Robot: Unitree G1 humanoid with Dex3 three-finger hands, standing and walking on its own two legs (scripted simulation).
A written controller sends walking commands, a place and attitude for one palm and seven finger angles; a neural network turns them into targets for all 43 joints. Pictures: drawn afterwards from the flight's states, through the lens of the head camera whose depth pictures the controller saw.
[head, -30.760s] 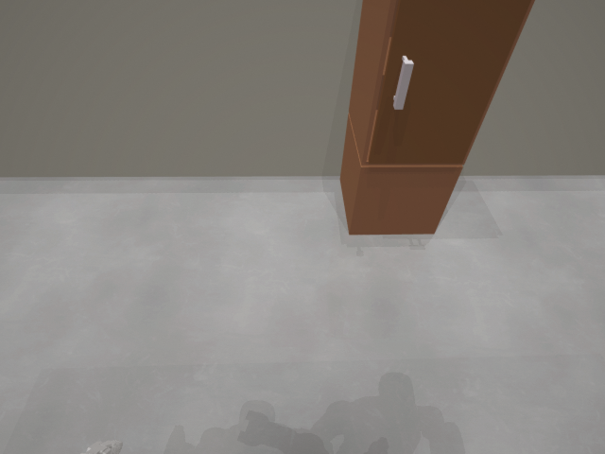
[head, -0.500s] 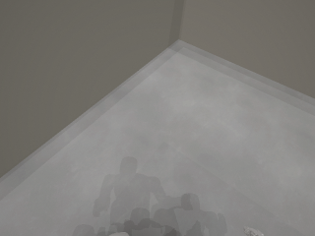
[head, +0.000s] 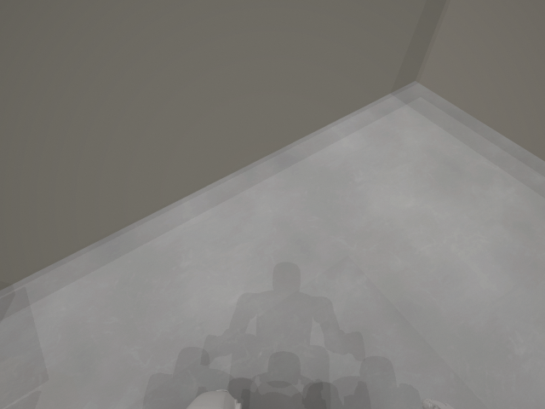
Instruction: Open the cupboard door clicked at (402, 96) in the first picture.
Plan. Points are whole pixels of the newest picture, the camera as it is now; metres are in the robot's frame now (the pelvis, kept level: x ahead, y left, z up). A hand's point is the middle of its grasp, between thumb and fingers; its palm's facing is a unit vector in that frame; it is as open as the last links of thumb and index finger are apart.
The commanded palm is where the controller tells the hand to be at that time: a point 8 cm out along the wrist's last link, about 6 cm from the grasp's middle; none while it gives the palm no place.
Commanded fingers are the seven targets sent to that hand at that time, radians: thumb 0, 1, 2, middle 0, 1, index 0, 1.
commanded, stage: turn to face it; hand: left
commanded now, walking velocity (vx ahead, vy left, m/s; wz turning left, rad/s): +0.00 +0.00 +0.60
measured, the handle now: out of the picture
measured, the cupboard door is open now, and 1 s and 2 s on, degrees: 53 53 53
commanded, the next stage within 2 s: none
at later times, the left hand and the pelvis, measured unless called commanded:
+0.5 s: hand out of the picture +0.05 +0.19 -0.15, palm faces +0.29 -0.90 -0.32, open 7.4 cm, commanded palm none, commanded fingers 0.00 0.90 0.90 -0.20 -0.30 -0.20 -0.30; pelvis +0.01 -0.04 -0.01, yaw +19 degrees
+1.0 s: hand out of the picture -0.02 +0.19 -0.16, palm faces +0.57 -0.76 -0.30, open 7.4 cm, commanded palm none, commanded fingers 0.00 0.90 0.90 -0.20 -0.30 -0.20 -0.30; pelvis +0.03 -0.05 -0.01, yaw +36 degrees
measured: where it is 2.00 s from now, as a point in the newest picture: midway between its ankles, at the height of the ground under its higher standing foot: outside the picture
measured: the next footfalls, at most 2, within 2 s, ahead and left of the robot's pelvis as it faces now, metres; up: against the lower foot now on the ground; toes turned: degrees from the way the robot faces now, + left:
left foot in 0.10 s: +0.04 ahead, +0.13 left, +0.00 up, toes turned +8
right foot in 0.40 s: +0.08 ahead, -0.15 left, +0.00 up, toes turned +13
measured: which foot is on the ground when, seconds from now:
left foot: up 0.00-0.08, down 0.10-0.40, up 0.42-0.72, down 0.74-1.00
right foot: down 0.00-0.08, up 0.10-0.38, down 0.40-0.72, up 0.74-1.00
